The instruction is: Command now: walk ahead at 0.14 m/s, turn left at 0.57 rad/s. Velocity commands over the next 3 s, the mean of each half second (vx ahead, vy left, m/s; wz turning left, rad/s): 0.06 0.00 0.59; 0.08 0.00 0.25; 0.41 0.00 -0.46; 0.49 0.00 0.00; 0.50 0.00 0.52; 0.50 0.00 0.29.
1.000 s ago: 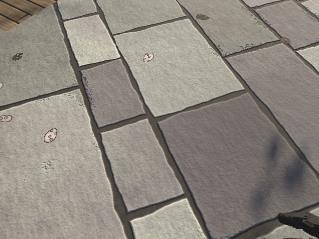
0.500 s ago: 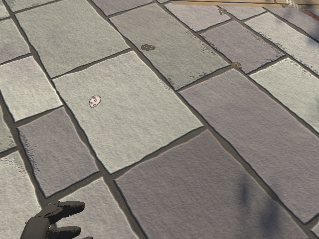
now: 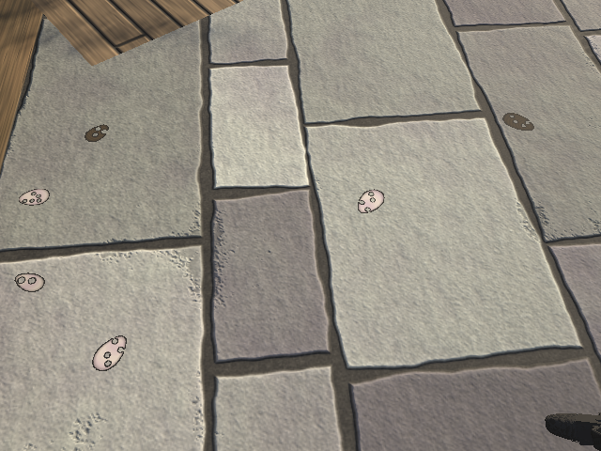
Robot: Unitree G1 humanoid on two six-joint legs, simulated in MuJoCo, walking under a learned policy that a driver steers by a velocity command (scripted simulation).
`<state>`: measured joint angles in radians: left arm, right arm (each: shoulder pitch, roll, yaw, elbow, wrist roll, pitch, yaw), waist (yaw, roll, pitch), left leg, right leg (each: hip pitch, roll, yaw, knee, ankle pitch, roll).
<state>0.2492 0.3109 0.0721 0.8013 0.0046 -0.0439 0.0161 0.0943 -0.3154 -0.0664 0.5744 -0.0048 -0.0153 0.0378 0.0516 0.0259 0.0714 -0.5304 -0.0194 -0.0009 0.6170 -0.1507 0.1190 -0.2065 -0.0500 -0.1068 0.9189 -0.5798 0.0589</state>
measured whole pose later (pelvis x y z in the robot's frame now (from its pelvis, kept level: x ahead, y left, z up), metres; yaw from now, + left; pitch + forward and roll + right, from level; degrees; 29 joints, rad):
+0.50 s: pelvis +0.08 -0.04 +0.02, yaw +18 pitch +2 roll +0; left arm 0.16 0.28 0.06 0.74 0.03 -0.01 0.02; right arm 0.18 -0.33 -0.08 0.59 0.01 0.05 -0.02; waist -0.01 0.04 0.02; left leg -0.49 -0.16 -0.18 0.82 -0.43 0.00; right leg -0.32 0.02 0.06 0.53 -0.23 0.00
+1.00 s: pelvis +0.09 +0.00 +0.03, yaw +23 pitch +0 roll +0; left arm 0.26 0.32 0.07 0.82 -0.03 0.00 0.00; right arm 0.26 -0.23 -0.04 0.67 -0.01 -0.02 -0.02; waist 0.01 -0.04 -0.01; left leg -0.14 0.01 0.04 0.36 -0.24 0.02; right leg -0.49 -0.03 0.03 1.03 -0.35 0.03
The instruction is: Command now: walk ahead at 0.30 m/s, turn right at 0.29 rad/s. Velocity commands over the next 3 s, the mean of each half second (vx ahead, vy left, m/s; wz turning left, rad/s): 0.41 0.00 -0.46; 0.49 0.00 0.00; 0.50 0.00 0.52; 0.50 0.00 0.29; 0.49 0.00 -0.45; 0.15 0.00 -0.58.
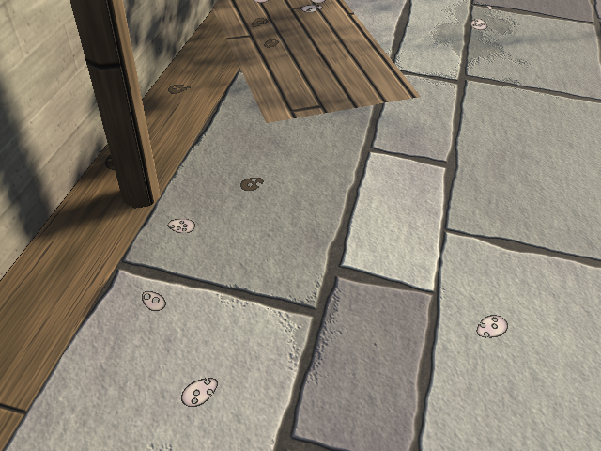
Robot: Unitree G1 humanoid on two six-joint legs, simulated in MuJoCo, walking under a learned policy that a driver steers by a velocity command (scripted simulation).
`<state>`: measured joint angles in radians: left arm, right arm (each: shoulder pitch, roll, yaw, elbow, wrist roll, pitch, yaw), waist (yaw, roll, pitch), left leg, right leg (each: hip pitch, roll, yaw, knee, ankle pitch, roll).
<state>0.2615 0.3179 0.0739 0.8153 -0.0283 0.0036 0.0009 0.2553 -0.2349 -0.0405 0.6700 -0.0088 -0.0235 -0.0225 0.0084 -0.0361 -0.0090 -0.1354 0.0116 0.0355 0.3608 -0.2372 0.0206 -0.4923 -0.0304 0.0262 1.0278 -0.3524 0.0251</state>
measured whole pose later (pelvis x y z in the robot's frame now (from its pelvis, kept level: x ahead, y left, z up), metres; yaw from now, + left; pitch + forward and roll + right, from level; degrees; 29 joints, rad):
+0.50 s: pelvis +0.17 -0.12 -0.01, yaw -17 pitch +2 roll +1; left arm 0.30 0.28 0.05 0.70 -0.01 -0.05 -0.03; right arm 0.20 -0.31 -0.07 0.73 0.00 -0.11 0.00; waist 0.02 0.03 0.04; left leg -0.51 0.08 -0.03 1.14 -0.29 0.00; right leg -0.29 0.07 0.00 0.48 -0.22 -0.09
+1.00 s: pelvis +0.48 -0.19 -0.02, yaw -14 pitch +1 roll +1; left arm 0.30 0.28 0.02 0.74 0.00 -0.09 0.00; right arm 0.20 -0.29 -0.06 0.72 0.01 -0.08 0.04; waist 0.00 -0.01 0.04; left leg -0.36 -0.12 0.00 0.47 -0.13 0.10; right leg -0.35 0.03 0.06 1.22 -0.37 -0.02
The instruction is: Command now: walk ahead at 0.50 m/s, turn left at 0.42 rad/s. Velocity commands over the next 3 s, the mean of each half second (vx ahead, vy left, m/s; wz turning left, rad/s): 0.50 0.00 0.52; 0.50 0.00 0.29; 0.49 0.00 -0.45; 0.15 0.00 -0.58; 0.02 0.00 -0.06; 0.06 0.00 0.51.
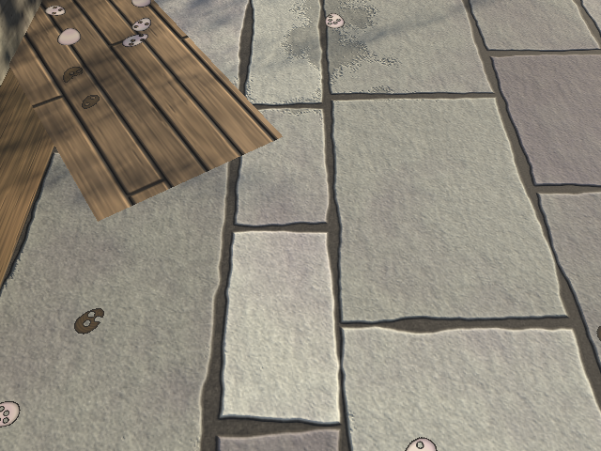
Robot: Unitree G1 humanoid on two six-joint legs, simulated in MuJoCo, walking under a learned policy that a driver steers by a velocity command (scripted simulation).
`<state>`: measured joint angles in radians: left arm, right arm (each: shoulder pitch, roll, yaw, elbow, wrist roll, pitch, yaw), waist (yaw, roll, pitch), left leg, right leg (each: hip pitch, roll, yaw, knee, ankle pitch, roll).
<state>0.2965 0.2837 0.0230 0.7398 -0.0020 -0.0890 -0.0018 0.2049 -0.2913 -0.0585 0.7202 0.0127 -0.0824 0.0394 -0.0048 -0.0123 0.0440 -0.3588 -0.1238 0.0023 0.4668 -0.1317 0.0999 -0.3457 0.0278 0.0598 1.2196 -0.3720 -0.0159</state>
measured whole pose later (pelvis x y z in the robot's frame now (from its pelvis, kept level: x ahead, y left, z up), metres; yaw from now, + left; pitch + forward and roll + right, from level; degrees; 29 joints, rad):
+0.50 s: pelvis +0.29 -0.05 +0.01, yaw +18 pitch +1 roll -1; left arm 0.23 0.26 0.05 0.69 0.01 -0.10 -0.01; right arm 0.30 -0.32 -0.07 0.71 0.03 -0.02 0.00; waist 0.00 0.05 0.02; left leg -0.50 0.02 -0.08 1.18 -0.33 0.00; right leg -0.26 0.03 -0.04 0.44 -0.19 -0.03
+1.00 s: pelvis +0.52 +0.10 +0.01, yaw +25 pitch +1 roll +0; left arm 0.31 0.31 0.05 0.85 -0.04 -0.06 -0.01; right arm 0.18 -0.26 -0.05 0.68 -0.01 -0.06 0.03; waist 0.02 -0.03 0.05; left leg -0.31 -0.02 0.09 0.48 -0.19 0.06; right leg -0.42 -0.08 0.04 1.16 -0.37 -0.01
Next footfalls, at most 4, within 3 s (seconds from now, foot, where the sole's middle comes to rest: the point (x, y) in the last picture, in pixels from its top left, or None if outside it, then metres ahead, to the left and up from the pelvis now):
0.32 right None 0.39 -0.14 -0.77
0.84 left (220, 407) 0.56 0.22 -0.77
1.38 right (277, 270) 0.92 0.10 -0.77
1.84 left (207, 220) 1.09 0.30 -0.77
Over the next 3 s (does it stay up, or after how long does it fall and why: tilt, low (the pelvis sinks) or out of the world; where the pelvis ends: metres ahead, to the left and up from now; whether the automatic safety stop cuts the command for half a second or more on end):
stays up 0.99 0.21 0.02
